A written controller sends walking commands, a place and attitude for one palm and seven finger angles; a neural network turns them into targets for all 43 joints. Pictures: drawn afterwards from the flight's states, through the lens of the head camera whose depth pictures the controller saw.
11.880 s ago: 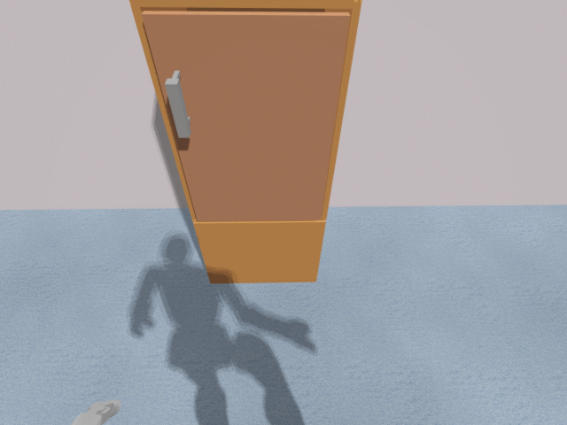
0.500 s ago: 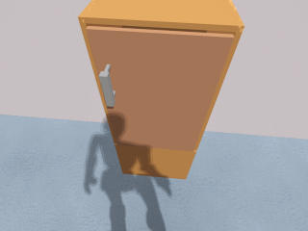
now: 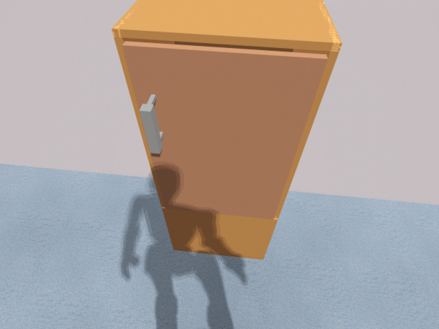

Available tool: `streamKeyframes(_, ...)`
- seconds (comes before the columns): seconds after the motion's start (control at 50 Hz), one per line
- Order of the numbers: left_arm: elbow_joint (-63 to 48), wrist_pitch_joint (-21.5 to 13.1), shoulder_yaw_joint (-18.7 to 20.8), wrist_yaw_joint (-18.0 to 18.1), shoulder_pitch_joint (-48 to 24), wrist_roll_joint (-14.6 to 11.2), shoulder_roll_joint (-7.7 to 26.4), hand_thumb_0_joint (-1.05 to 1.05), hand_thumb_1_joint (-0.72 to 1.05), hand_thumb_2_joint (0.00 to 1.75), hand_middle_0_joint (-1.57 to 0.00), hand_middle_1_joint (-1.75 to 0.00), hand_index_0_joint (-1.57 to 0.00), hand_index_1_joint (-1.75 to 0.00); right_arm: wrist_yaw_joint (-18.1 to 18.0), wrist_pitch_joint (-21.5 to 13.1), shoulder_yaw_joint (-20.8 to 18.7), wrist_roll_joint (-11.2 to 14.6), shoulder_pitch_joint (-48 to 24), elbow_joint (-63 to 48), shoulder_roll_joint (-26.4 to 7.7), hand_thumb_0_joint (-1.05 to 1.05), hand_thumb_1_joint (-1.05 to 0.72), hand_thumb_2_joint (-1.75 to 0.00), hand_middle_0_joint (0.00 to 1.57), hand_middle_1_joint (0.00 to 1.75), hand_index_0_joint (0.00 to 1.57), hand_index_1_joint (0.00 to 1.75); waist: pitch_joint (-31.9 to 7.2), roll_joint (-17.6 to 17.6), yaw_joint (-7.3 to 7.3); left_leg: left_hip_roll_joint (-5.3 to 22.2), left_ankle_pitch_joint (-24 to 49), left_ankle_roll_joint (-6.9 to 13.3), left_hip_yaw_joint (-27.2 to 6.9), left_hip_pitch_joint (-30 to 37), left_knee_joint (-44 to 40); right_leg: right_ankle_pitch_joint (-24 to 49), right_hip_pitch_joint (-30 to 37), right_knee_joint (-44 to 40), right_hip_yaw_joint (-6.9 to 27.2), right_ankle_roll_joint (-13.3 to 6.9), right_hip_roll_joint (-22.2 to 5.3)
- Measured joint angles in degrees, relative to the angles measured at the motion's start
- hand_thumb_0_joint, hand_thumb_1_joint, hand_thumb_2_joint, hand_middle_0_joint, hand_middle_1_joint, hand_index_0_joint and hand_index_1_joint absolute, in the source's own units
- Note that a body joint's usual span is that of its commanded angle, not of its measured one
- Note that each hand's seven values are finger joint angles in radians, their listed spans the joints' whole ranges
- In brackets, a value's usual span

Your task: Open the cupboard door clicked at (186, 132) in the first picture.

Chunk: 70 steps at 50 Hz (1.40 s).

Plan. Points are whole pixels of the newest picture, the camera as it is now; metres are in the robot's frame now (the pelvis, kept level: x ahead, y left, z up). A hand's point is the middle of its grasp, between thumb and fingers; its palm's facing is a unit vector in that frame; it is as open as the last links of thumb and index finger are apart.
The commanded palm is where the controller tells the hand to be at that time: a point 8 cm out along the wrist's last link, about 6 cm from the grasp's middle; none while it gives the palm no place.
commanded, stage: look again from close up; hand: left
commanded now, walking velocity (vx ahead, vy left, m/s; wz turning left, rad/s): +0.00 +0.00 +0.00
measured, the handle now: (154, 124) +0.52 +0.19 +0.07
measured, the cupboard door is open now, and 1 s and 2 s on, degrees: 0 0 0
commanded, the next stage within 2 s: raise the hand with hooked fingers in 0.06 s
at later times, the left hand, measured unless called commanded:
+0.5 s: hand (111, 305) +0.16 +0.20 -0.02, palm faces -0.03 -1.00 -0.06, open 8.1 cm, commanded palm +0.11 +0.27 -0.04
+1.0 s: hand (71, 288) +0.18 +0.26 +0.01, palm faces +0.00 -1.00 -0.04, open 11.0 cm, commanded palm +0.15 +0.31 +0.01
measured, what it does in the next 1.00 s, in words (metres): lowers itself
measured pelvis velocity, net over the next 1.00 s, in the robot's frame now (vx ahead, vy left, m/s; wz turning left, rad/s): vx -0.07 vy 0.04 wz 0.02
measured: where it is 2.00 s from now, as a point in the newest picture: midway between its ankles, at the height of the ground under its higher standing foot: outside the picture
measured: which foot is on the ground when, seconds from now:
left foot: down 0.00-1.00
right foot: down 0.00-1.00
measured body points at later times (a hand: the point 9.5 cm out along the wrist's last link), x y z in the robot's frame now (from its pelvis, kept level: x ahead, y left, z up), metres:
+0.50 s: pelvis -0.06 +0.00 -0.05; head -0.02 +0.00 +0.40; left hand +0.16 +0.25 -0.02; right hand +0.14 -0.24 -0.12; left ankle -0.01 +0.14 -0.74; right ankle -0.05 -0.09 -0.74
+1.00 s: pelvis -0.07 +0.04 -0.05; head -0.03 +0.05 +0.40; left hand +0.17 +0.31 +0.01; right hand +0.08 -0.19 -0.13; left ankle -0.01 +0.14 -0.74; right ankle -0.06 -0.09 -0.74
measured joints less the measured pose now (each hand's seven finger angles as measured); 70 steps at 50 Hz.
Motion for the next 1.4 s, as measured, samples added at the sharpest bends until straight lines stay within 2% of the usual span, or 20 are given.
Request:
streamKeyframes(0.18, 0.25, -0.41, -0.04, 0.60, 0.55, 0.09, -0.61, 0.01, 0.91, 0.90, -0.20, -0.30, -0.21, -0.30, 0.04, 0.24, -0.08, 0.15, 0.35, -0.09, 0.08, 0.00, -0.91, -0.90, 0.20, 0.30, 0.20, 0.30, 0.01, 0.50, -0.06, 0.55, 0.25, 0.02, -0.25, -1.19, 1.35, 0.76, 0.02, -0.77, -0.58, -0.04, 0.48)
streamKeyframes(0.2, -8.23, 2.28, 1.65, 0.44, 3.37, -2.27, -1.24, 0.01, 0.91, 0.90, -0.20, -0.30, -0.21, -0.30, -0.26, -0.34, -0.28, 0.91, 1.40, -2.70, -0.03, 0.00, -0.91, -0.89, 0.20, 0.30, 0.20, 0.30, 0.38, 0.77, -0.06, 0.68, -0.07, 0.45, -0.13, -1.75, 2.33, 0.83, -0.33, -0.41, -0.60, 0.06, 0.58)
streamKeyframes(0.22, -18.35, 2.08, 3.15, 0.32, 6.71, -3.79, -1.83, 0.01, 0.91, 0.90, -0.21, -0.30, -0.21, -0.31, -1.20, -2.72, -0.39, 1.33, 3.07, -5.65, -0.12, 0.00, -0.91, -0.89, 0.20, 0.30, 0.20, 0.30, 0.70, 0.85, 0.43, 0.57, -0.32, 0.41, 0.14, -1.37, 1.88, 0.53, -0.86, 0.68, -0.39, 0.03, 0.43)
streamKeyframes(0.28, -39.27, -2.99, 4.22, 2.16, 11.07, -8.22, -3.17, 0.02, 0.89, 0.89, -0.21, -0.32, -0.21, -0.32, -3.38, -9.01, -1.30, 2.71, 5.82, -11.27, -0.61, 0.01, -0.91, -0.89, 0.20, 0.30, 0.20, 0.30, -0.62, 2.09, 0.16, -0.73, -0.30, 0.47, -0.60, -2.93, 3.25, -1.02, -2.62, 3.78, -1.24, 0.33, -0.88)
streamKeyframes(0.34, -46.69, -10.34, 7.01, -0.36, 7.59, -10.78, -3.84, 0.02, 0.85, 0.88, -0.21, -0.34, -0.21, -0.34, -3.72, -11.40, -2.18, 2.46, 4.57, -16.05, -0.89, 0.01, -0.91, -0.90, 0.20, 0.30, 0.20, 0.30, -3.25, 3.55, -1.50, -1.51, -1.18, 0.89, -1.71, -8.65, 8.08, -2.67, -7.90, 8.83, -2.40, 0.74, -1.73)
streamKeyframes(0.38, -45.85, -17.33, 9.30, -4.19, 3.64, -12.17, -3.11, 0.01, 0.82, 0.86, -0.21, -0.36, -0.21, -0.36, -3.16, -12.30, -2.32, 1.99, 2.64, -18.99, -0.59, 0.01, -0.91, -0.90, 0.20, 0.30, 0.20, 0.30, -5.13, 3.34, -2.02, -1.56, -2.28, 0.84, -1.61, -14.50, 12.66, -4.19, -14.14, 14.19, -2.28, 0.68, -1.94)
streamKeyframes(0.44, -43.67, -26.78, 11.33, -12.90, 0.59, -14.62, -1.56, 0.01, 0.77, 0.84, -0.21, -0.39, -0.21, -0.40, -1.43, -13.45, -2.54, 1.56, 0.20, -23.39, -0.03, 0.01, -0.91, -0.89, 0.20, 0.30, 0.20, 0.30, -6.98, 1.57, -1.75, -0.98, -4.49, 0.31, -0.80, -23.45, 20.30, -6.52, -23.82, 22.71, -1.39, 0.07, -1.64)
streamKeyframes(0.5, -42.41, -30.97, 11.77, -23.31, 1.77, -16.38, -0.85, 0.01, 0.71, 0.81, -0.21, -0.43, -0.22, -0.44, -0.18, -14.16, -2.64, 1.95, -0.56, -27.88, -0.87, 0.01, -0.90, -0.89, 0.20, 0.30, 0.20, 0.30, -7.51, 0.55, -1.44, -0.66, -6.69, 0.52, -0.81, -30.00, 27.17, -8.66, -30.20, 29.32, -1.31, 0.13, -1.46)
streamKeyframes(0.54, -42.58, -30.29, 12.14, -27.77, 3.87, -17.23, -0.45, 0.01, 0.66, 0.80, -0.22, -0.46, -0.22, -0.46, -0.48, -14.01, -2.73, 2.30, -0.23, -30.24, -1.62, 0.01, -0.90, -0.90, 0.20, 0.30, 0.20, 0.30, -7.96, 0.10, -0.89, -0.58, -7.97, 0.43, -0.97, -32.93, 30.67, -9.88, -32.89, 32.51, -1.42, 0.17, -1.44)
streamKeyframes(0.58, -43.85, -28.66, 12.75, -29.01, 5.97, -18.55, -0.34, 0.01, 0.61, 0.78, -0.23, -0.49, -0.23, -0.49, -1.23, -13.68, -2.94, 2.58, 0.41, -31.84, -2.20, 0.01, -0.90, -0.90, 0.20, 0.30, 0.20, 0.30, -7.95, 0.10, -0.13, -0.44, -9.09, 0.67, -1.43, -34.61, 33.46, -10.77, -34.03, 34.52, -1.84, 0.28, -1.31)
streamKeyframes(0.64, -47.46, -27.50, 13.86, -26.56, 7.38, -19.85, -0.58, 0.01, 0.54, 0.75, -0.24, -0.54, -0.24, -0.54, -2.68, -13.72, -2.73, 2.73, 1.52, -32.21, -2.44, 0.01, -0.90, -0.90, 0.20, 0.30, 0.20, 0.30, -7.53, 0.59, 0.98, -0.25, -10.28, 1.04, -2.58, -35.58, 36.18, -11.40, -33.87, 35.62, -2.92, 0.43, -1.02)
streamKeyframes(0.7, -52.12, -27.44, 13.93, -23.66, 5.72, -19.54, 0.17, 0.02, 0.47, 0.72, -0.24, -0.58, -0.24, -0.58, -3.71, -14.21, -1.39, 2.55, 2.35, -31.21, -2.04, 0.01, -0.91, -0.90, 0.20, 0.30, 0.20, 0.30, -7.05, 1.09, 1.44, -0.24, -10.77, 1.26, -3.76, -36.11, 37.67, -11.44, -33.35, 35.69, -4.04, 0.63, -0.87)
streamKeyframes(0.76, -54.65, -25.63, 12.82, -23.46, 2.06, -18.62, 1.74, 0.01, 0.40, 0.69, -0.24, -0.62, -0.24, -0.63, -4.07, -14.48, 0.33, 2.64, 2.73, -30.18, -1.09, 0.01, -0.90, -0.90, 0.20, 0.30, 0.20, 0.30, -6.45, 1.82, 0.81, -0.29, -10.51, 1.58, -4.40, -36.03, 37.68, -10.78, -32.59, 34.66, -4.65, 1.00, -0.80)
streamKeyframes(0.84, -54.51, -18.55, 11.63, -25.14, -1.43, -17.39, 4.06, 0.01, 0.31, 0.65, -0.24, -0.68, -0.25, -0.69, -3.79, -13.81, 1.96, 2.97, 3.78, -30.12, 0.64, 0.01, -0.90, -0.90, 0.20, 0.30, 0.20, 0.30, -6.33, 2.48, -0.92, -0.20, -9.33, 2.15, -3.56, -34.63, 35.12, -9.03, -31.38, 31.72, -3.82, 1.64, -0.74)
streamKeyframes(0.9, -54.33, -13.23, 12.55, -24.74, -0.84, -18.01, 4.60, 0.01, 0.24, 0.62, -0.25, -0.73, -0.25, -0.73, -3.51, -13.00, 2.41, 3.06, 5.27, -30.94, 1.48, 0.01, -0.90, -0.89, 0.21, 0.30, 0.20, 0.30, -6.38, 2.61, -2.04, -0.13, -8.34, 2.68, -2.16, -32.58, 32.17, -7.62, -29.96, 29.01, -2.47, 2.10, -0.78)
streamKeyframes(0.94, -55.16, -11.79, 13.77, -23.25, 0.51, -18.75, 4.29, 0.01, 0.19, 0.60, -0.26, -0.76, -0.26, -0.76, -3.38, -12.72, 2.34, 2.93, 6.42, -31.44, 1.56, 0.01, -0.90, -0.89, 0.21, 0.30, 0.20, 0.30, -6.38, 2.57, -2.29, -0.17, -7.86, 2.95, -1.38, -31.25, 30.53, -6.95, -28.95, 27.51, -1.72, 2.39, -0.86)
streamKeyframes(1.02, -57.29, -13.75, 16.01, -19.96, 2.35, -18.95, 3.78, 0.01, 0.10, 0.56, -0.26, -0.82, -0.26, -0.82, -2.94, -12.88, 1.90, 2.59, 8.11, -31.39, 0.61, 0.01, -0.90, -0.89, 0.21, 0.30, 0.20, 0.30, -6.28, 2.54, -1.80, -0.52, -7.56, 3.33, -1.00, -29.83, 29.08, -6.53, -27.50, 25.94, -1.39, 2.81, -1.20)
streamKeyframes(1.1, -57.00, -16.05, 16.47, -20.31, 1.11, -18.51, 4.29, 0.01, 0.01, 0.52, -0.27, -0.88, -0.27, -0.88, -2.91, -13.21, 1.65, 2.65, 8.04, -30.37, -1.04, 0.01, -0.90, -0.90, 0.21, 0.30, 0.20, 0.30, -5.85, 2.76, -1.01, -1.01, -7.68, 3.60, -1.58, -29.58, 29.20, -6.74, -26.73, 25.63, -2.01, 3.06, -1.61)
streamKeyframes(1.24, -53.93, -12.27, 16.10, -24.96, -2.82, -18.77, 6.29, 0.00, -0.16, 0.45, -0.28, -0.98, -0.28, -0.99, -4.14, -13.77, 1.64, 3.33, 5.92, -29.75, -2.02, 0.01, -0.90, -0.90, 0.21, 0.30, 0.20, 0.30, -5.50, 2.62, -0.79, -1.18, -7.24, 3.64, -1.83, -27.01, 27.27, -6.12, -23.91, 23.29, -2.27, 3.10, -1.69)
streamKeyframes(1.4, -52.02, -10.28, 20.17, -25.83, -6.55, -20.69, 8.22, 0.00, -0.34, 0.37, -0.29, -1.10, -0.30, -1.11, -4.30, -13.83, 2.21, 3.54, 5.05, -31.21, -1.70, 0.01, -0.90, -0.90, 0.20, 0.30, 0.20, 0.30, -5.85, 2.58, -0.33, -0.95, -6.33, 3.13, -1.98, -22.44, 23.58, -5.06, -19.32, 19.41, -2.40, 2.65, -1.34)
